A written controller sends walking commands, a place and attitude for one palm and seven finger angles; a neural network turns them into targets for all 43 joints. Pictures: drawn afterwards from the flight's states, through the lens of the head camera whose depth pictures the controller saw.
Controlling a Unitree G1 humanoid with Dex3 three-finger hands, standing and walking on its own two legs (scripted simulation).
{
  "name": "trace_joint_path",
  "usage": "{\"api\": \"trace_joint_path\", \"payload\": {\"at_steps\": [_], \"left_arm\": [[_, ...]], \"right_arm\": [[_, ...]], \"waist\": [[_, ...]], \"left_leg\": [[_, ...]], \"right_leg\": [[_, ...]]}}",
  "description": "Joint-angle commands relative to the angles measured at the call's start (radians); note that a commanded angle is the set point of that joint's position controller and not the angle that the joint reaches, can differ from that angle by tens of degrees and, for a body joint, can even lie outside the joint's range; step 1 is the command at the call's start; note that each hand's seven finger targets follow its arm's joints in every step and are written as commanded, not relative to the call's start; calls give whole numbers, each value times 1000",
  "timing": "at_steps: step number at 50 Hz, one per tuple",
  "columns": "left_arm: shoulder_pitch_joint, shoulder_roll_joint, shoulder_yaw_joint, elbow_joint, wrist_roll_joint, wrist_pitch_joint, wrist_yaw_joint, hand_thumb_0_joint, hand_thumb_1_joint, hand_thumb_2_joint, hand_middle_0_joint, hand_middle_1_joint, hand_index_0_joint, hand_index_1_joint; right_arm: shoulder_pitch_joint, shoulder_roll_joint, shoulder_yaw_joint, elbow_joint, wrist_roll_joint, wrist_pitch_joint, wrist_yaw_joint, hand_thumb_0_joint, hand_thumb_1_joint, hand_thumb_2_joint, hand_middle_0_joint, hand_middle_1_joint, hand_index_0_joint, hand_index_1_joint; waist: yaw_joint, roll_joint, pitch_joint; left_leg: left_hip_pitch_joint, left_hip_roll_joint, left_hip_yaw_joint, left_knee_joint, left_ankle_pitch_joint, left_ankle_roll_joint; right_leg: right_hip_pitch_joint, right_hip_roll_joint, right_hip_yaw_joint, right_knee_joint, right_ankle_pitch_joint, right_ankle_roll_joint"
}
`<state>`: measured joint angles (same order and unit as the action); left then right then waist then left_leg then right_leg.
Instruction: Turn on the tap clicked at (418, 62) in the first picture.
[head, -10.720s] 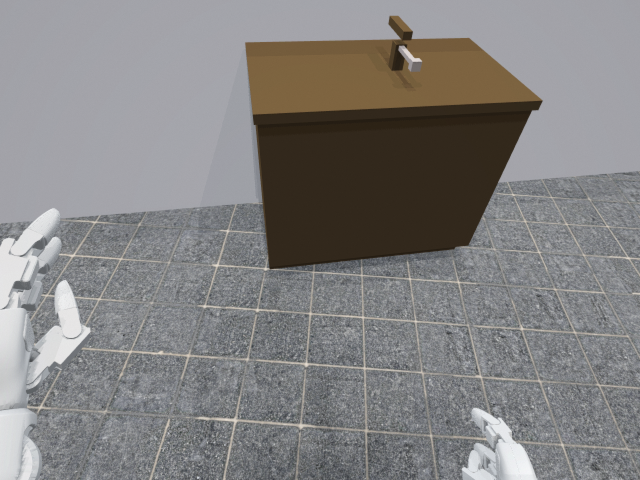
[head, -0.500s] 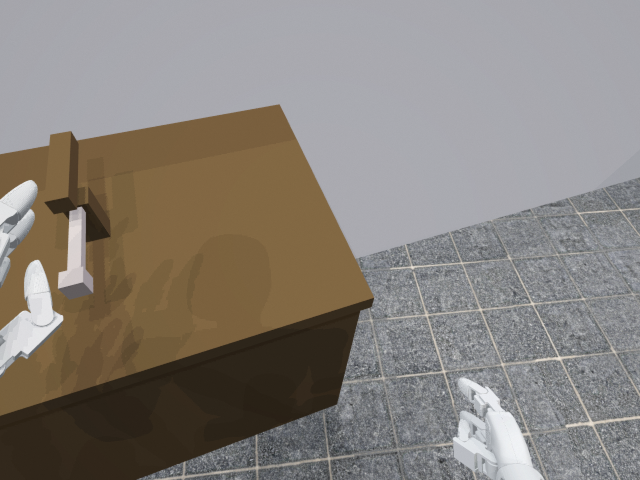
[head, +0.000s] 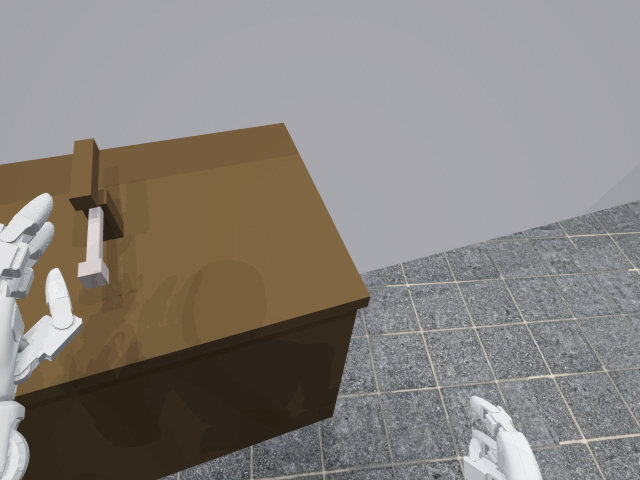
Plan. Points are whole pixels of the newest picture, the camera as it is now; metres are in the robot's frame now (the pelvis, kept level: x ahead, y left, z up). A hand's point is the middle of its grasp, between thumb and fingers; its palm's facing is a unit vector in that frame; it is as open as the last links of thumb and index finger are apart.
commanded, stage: come to a stop and stand still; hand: left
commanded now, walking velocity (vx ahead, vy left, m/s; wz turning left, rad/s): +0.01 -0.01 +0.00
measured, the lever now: (93, 273) +0.35 +0.34 +0.04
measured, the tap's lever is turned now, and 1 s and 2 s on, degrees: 0 0 0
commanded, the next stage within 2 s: look again from close up in 0.88 s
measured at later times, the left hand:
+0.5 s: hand (67, 305) +0.23 +0.26 +0.16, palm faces +0.40 -0.83 -0.39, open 7.4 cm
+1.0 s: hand (86, 304) +0.23 +0.24 +0.16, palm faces +0.38 -0.85 -0.36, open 7.4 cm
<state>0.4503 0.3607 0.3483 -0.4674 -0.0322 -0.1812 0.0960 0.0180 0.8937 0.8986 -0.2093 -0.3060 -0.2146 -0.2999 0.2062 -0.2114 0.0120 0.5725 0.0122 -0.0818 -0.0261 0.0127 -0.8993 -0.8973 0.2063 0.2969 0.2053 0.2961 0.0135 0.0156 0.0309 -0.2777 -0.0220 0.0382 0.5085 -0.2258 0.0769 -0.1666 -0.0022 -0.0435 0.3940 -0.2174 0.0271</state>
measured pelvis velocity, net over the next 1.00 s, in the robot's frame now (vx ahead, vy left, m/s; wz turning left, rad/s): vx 0.02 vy -0.01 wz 0.00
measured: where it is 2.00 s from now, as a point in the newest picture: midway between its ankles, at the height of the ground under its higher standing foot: outside the picture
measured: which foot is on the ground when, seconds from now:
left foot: down 0.00-1.00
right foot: down 0.00-1.00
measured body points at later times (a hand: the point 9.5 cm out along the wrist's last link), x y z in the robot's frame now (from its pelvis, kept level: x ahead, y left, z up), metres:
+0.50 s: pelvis +0.01 +0.00 +0.00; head +0.03 +0.03 +0.45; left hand +0.20 +0.30 +0.18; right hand +0.17 -0.23 -0.07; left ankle +0.03 +0.06 -0.74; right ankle -0.01 -0.14 -0.74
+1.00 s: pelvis +0.02 -0.01 +0.00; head +0.03 +0.02 +0.45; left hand +0.21 +0.29 +0.18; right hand +0.20 -0.23 -0.07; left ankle +0.03 +0.06 -0.74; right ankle -0.01 -0.14 -0.74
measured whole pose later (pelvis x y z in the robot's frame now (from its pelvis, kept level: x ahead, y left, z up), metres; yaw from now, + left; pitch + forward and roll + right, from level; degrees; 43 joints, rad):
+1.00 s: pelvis +0.02 -0.01 +0.00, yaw +0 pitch +0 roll -2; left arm 0.41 0.36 0.35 -0.46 -0.03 -0.20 0.09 0.02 0.89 0.90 -0.21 -0.31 -0.21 -0.30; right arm 0.19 -0.20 0.02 0.58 0.01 -0.09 -0.03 0.01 -0.90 -0.90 0.21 0.30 0.21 0.30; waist 0.03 -0.02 0.03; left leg -0.24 -0.03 0.04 0.48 -0.23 0.07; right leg -0.14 -0.01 -0.04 0.38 -0.23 0.02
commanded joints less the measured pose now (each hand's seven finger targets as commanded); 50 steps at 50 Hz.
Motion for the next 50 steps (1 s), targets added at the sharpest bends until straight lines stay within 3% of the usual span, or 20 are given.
{"api": "trace_joint_path", "payload": {"at_steps": [1,2,3,4,5,6,7,9,12,13,14,17,19,25,29,36,44,46,49,50], "left_arm": [[-75,159,101,-218,-12,-70,21,0,900,900,-200,-300,-200,-300],[-1099,986,695,-451,146,-181,27,0,900,900,-200,-300,-200,-300],[-507,335,270,150,38,-133,-13,0,900,900,-200,-300,-200,-300],[-306,158,135,158,-8,-105,-24,0,900,900,-200,-300,-200,-300],[-335,165,92,-21,-1,-126,-32,0,900,900,-200,-300,-200,-300],[-242,167,84,-59,-5,-129,-32,0,900,900,-200,-300,-200,-300],[-181,133,52,-114,-4,-130,-32,0,900,900,-200,-300,-200,-300],[-76,132,62,-162,-11,-126,-18,0,900,900,-200,-300,-200,-300],[-87,199,134,-172,-5,-135,-4,0,900,900,-200,-300,-200,-300],[-106,213,154,-167,-6,-140,-2,0,900,900,-200,-300,-200,-300],[-148,277,211,-190,-4,-143,6,0,900,900,-200,-300,-200,-300],[-197,234,180,-160,-7,-153,-1,0,900,900,-200,-300,-200,-300],[-232,237,169,-201,-4,-158,-2,0,900,900,-200,-300,-200,-300],[-159,141,80,-212,6,-143,5,0,900,900,-200,-300,-200,-300],[-117,180,127,-196,6,-122,14,0,900,900,-200,-300,-200,-300],[-96,182,135,-228,-10,-106,9,0,900,900,-200,-300,-200,-300],[-106,180,123,-213,-11,-82,17,0,900,900,-200,-300,-200,-300],[-118,153,92,-203,-13,-80,14,0,900,900,-200,-300,-200,-300],[-140,178,109,-207,-7,-80,20,0,900,900,-200,-300,-200,-300],[-135,150,86,-189,-8,-79,18,0,900,900,-200,-300,-200,-300]], "right_arm": [[-108,-125,-46,-159,3,-58,-11,0,-900,-900,200,300,200,300],[24,-148,-50,-143,-56,-104,-9,0,-900,-900,200,300,200,300],[-63,-25,2,-86,-8,-103,-11,0,-900,-900,200,300,200,300],[-40,-98,-65,-118,13,-108,-3,0,-900,-900,200,300,200,300],[-13,-114,-67,-157,12,-115,6,0,-900,-900,200,300,200,300],[-34,-118,-65,-151,10,-113,19,0,-900,-900,200,300,200,300],[-50,-119,-64,-157,11,-113,34,0,-900,-900,200,300,200,300],[-75,-113,-59,-161,17,-110,44,0,-900,-900,200,300,200,300],[-80,-121,-54,-164,5,-105,28,0,-900,-900,200,300,200,300],[-86,-119,-51,-163,2,-105,19,0,-900,-900,200,300,200,300],[-95,-121,-48,-159,1,-98,7,0,-900,-900,200,300,200,300],[-85,-112,-44,-161,-1,-101,-8,0,-900,-900,200,300,200,300],[-90,-108,-41,-159,0,-108,-11,0,-900,-900,200,300,200,300],[-70,-121,-49,-135,-7,-125,1,0,-900,-900,200,300,200,300],[-75,-120,-52,-132,-4,-107,-1,0,-900,-900,200,300,200,300],[-84,-114,-49,-156,-1,-72,-8,0,-900,-900,200,300,200,300],[-94,-117,-47,-154,2,-63,-17,0,-900,-900,200,300,200,300],[-87,-118,-48,-154,1,-63,-17,0,-900,-900,200,300,200,300],[-97,-119,-48,-150,1,-62,-22,0,-900,-900,200,300,200,300],[-93,-119,-44,-150,-3,-61,-22,0,-900,-900,200,300,200,300]], "waist": [[0,62,-124],[22,-148,24],[-2,-162,-150],[23,107,-207],[19,209,-244],[27,224,-215],[30,181,-192],[32,61,-167],[22,-39,-109],[19,-28,-88],[17,2,-81],[11,69,-84],[10,89,-106],[8,77,-158],[10,52,-181],[7,68,-195],[7,50,-168],[3,57,-156],[6,66,-136],[5,54,-128]], "left_leg": [[40,115,-150,-151,-8,-43],[-131,115,-124,-16,102,-37],[80,58,-129,-57,176,-41],[193,73,-104,-102,235,-70],[170,112,-116,-96,270,-64],[119,131,-143,-116,244,-52],[63,133,-143,-129,187,-44],[22,123,-134,-146,60,-42],[-17,103,-130,-165,-96,-53],[-21,101,-135,-174,-133,-51],[-23,107,-143,-187,-141,-48],[-39,111,-156,-205,-179,-36],[-12,115,-156,-199,-149,-33],[84,99,-126,-140,124,-54],[123,103,-113,-97,319,-72],[127,102,-106,-84,387,-73],[107,100,-104,-109,266,-66],[102,98,-110,-122,224,-65],[82,101,-117,-147,150,-62],[69,98,-118,-154,128,-58]], "right_leg": [[31,-50,37,-34,95,-47],[-98,-104,91,-94,152,-49],[-128,-127,92,-31,95,-94],[-75,-68,101,42,111,-103],[-33,-60,87,70,87,-77],[-12,-55,73,70,50,-63],[18,-55,71,60,40,-57],[41,-53,60,34,34,-56],[-4,-53,67,-23,-56,-56],[-27,-52,73,-34,-89,-56],[-25,-47,63,-25,-88,-54],[6,-43,60,-15,-71,-53],[20,-42,51,-7,-35,-51],[36,-40,47,-14,121,-54],[42,-44,36,-7,204,-51],[68,-45,28,0,242,-51],[64,-52,40,-27,204,-49],[57,-53,45,-31,181,-51],[53,-49,43,-36,139,-50],[54,-48,40,-41,131,-49]]}}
